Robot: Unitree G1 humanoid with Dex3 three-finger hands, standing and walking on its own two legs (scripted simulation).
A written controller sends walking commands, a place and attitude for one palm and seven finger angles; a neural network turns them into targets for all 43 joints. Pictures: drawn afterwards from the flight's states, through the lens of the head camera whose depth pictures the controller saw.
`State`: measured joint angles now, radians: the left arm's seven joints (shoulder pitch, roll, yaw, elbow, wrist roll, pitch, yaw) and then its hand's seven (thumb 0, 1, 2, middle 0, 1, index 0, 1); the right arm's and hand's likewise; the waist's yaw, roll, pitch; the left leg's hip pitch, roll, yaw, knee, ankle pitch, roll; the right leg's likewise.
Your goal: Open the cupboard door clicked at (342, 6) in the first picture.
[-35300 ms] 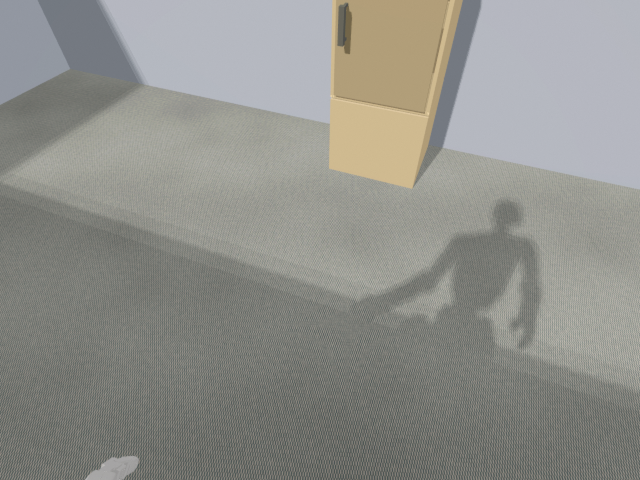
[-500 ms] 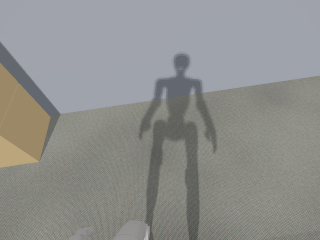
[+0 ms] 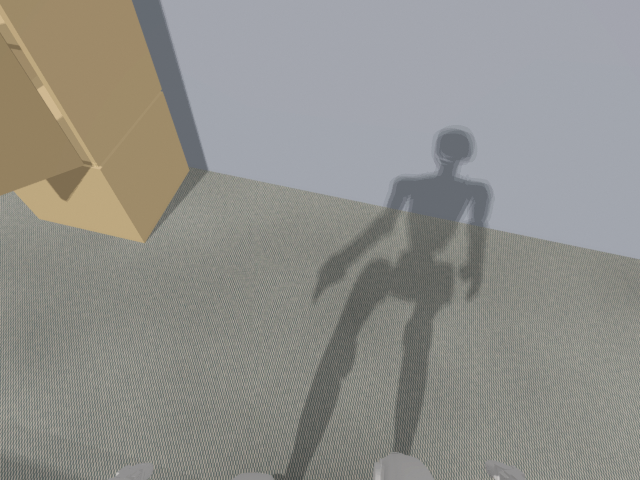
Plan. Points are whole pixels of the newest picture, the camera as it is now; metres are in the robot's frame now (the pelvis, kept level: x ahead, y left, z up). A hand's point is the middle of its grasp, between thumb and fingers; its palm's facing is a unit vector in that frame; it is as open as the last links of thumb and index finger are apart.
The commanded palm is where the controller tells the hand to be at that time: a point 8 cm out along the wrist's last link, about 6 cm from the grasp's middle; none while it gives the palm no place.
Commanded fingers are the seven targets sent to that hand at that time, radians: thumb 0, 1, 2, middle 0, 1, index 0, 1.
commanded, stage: turn to face it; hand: left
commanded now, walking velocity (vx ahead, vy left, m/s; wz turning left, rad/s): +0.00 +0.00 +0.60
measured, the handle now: out of the picture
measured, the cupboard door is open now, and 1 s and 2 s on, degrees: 48 48 48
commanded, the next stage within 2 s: take the last steps up to it in 1.00 s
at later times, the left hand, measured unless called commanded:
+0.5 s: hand out of the picture +0.03 +0.14 -0.16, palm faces +0.33 -0.91 -0.26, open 7.3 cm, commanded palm none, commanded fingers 0.00 0.90 0.90 -0.20 -0.30 -0.20 -0.30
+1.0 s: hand out of the picture +0.03 +0.12 -0.16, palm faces +0.51 -0.81 -0.29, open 7.4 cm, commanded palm none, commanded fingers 0.00 0.90 0.90 -0.20 -0.30 -0.20 -0.30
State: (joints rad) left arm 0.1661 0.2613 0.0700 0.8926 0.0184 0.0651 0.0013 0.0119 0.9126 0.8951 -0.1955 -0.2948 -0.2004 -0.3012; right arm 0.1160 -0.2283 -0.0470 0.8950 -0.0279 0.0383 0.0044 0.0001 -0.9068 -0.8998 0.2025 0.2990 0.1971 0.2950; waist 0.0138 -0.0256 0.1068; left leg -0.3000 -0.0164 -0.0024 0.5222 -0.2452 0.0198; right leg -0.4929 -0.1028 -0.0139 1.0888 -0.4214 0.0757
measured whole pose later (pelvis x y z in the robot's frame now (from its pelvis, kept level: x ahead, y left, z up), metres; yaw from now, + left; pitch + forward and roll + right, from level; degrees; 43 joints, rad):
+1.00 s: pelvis +0.06 -0.10 -0.01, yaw +31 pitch +0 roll +1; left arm 0.19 0.21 0.04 0.90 0.02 0.02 0.00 0.01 0.91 0.90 -0.20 -0.29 -0.20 -0.30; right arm 0.17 -0.22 -0.05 0.94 -0.02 0.06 0.00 0.00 -0.90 -0.90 0.20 0.30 0.20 0.30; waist 0.00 0.04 0.07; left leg -0.36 0.00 -0.05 0.66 -0.34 -0.03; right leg -0.30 -0.04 -0.06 0.63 -0.32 0.01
